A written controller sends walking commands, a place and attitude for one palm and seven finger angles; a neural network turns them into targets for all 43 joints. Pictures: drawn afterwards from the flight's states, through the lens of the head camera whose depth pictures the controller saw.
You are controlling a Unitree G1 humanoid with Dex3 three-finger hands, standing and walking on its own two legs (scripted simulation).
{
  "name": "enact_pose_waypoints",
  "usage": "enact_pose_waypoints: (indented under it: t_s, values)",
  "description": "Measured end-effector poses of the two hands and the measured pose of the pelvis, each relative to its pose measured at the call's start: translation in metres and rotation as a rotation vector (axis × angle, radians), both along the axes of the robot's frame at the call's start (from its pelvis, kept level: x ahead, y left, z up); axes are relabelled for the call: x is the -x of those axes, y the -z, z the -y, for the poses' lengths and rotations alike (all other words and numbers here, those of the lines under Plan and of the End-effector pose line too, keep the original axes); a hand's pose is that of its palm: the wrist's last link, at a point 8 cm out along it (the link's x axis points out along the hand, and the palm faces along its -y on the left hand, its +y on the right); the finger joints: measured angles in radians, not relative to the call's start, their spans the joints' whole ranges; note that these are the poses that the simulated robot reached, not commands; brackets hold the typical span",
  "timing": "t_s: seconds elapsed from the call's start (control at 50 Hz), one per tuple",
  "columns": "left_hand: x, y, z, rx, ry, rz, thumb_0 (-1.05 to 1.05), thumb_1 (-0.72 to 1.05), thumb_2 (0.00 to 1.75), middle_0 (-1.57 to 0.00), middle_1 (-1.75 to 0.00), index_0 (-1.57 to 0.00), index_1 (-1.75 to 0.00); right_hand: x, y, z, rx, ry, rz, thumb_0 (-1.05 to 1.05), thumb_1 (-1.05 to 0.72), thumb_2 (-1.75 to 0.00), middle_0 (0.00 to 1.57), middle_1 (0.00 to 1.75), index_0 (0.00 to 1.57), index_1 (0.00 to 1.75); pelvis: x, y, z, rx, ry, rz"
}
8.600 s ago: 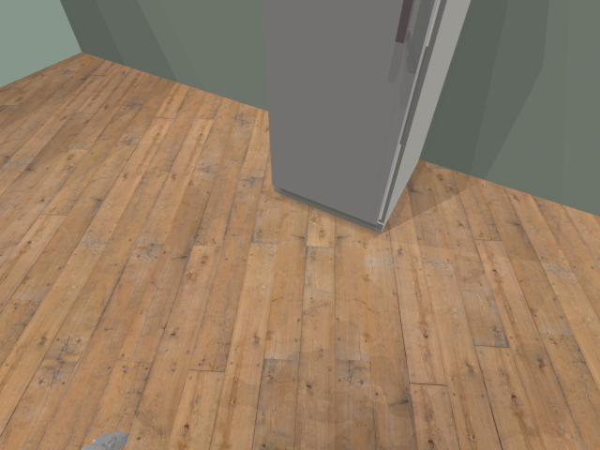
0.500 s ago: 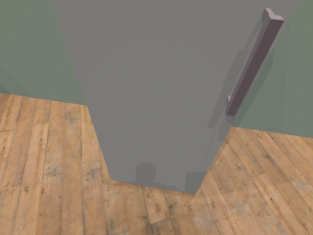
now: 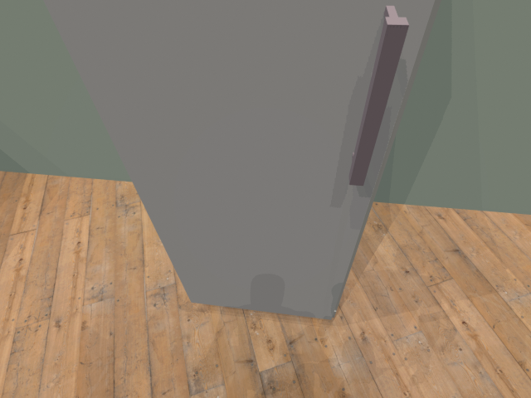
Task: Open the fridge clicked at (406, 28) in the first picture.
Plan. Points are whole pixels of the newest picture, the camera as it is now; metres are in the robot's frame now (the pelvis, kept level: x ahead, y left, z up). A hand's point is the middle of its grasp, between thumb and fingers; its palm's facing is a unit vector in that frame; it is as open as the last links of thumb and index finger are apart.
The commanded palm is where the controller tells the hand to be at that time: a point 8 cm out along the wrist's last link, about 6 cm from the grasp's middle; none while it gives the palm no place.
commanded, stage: come to a stop and stand still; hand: right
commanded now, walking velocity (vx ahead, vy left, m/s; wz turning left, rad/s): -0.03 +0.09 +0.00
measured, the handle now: (370, 108) +0.47 -0.13 +0.21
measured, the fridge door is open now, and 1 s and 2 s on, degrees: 0 0 0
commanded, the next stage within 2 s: look again from close up in 0.82 s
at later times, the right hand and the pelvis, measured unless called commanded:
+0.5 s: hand out of the picture +0.00 -0.14 -0.17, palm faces -0.01 +0.97 -0.23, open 7.3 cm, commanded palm none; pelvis -0.02 +0.04 -0.01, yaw +1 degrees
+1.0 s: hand out of the picture -0.01 -0.12 -0.18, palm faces +0.00 +0.98 -0.19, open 7.4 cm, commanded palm none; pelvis -0.01 +0.05 +0.00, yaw +1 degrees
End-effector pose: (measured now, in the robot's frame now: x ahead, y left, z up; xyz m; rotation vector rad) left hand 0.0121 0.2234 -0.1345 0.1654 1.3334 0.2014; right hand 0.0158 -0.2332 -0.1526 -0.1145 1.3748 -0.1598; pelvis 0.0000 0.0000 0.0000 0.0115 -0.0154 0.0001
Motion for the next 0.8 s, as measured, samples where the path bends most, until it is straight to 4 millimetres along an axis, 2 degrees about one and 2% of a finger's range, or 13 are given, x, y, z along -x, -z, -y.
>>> enact_pose_waypoints:
  t_s: [0.1, 0.24, 0.32, 0.52, 0.68, 0.8]
  values:
    - [0.015, 0.006, -0.004, 0.02, -0.026, -0.026, 0.01, 0.92, 0.9, -0.2, -0.3, -0.21, -0.3, 0.014, -0.002, -0.009, 0.003, -0.016, -0.05, 0.01, -0.91, -0.9, 0.19, 0.3, 0.2, 0.3, 0.005, 0.001, -0.005, 0.008, -0.007, 0.001]
    - [0.034, 0.022, -0.019, 0.066, -0.034, -0.037, 0.01, 0.91, 0.9, -0.2, -0.3, -0.2, -0.3, 0.022, -0.002, -0.034, 0.028, -0.071, -0.011, 0.01, -0.91, -0.9, 0.19, 0.3, 0.2, 0.3, 0.016, 0.009, -0.02, -0.005, -0.015, -0.003]
    - [0.039, 0.027, -0.022, 0.084, -0.027, -0.019, 0.01, 0.91, 0.9, -0.2, -0.3, -0.2, -0.3, 0.023, -0.005, -0.04, 0.039, -0.073, 0.01, 0.01, -0.92, -0.9, 0.2, 0.3, 0.2, 0.3, 0.016, 0.01, -0.026, 0.005, -0.013, 0.006]
    - [0.046, 0.031, -0.023, 0.128, -0.008, -0.035, 0.01, 0.91, 0.9, -0.2, -0.3, -0.2, -0.3, 0.024, -0.013, -0.051, 0.058, -0.063, 0.041, 0.01, -0.92, -0.9, 0.2, 0.3, 0.2, 0.3, 0.017, 0.007, -0.041, 0.024, -0.013, 0.018]
    - [0.046, 0.026, -0.033, 0.113, -0.002, -0.061, 0.01, 0.91, 0.9, -0.2, -0.3, -0.2, -0.3, 0.031, -0.011, -0.062, 0.039, -0.051, 0.014, 0.01, -0.91, -0.9, 0.2, 0.3, 0.2, 0.3, 0.015, 0.005, -0.049, 0.026, -0.013, 0.011]
    - [0.04, 0.022, -0.043, 0.088, 0.003, -0.065, 0.01, 0.91, 0.9, -0.19, -0.3, -0.2, -0.3, 0.034, -0.008, -0.068, 0.022, -0.042, -0.003, 0.01, -0.91, -0.9, 0.2, 0.3, 0.2, 0.3, 0.012, 0.005, -0.053, 0.024, -0.012, 0.01]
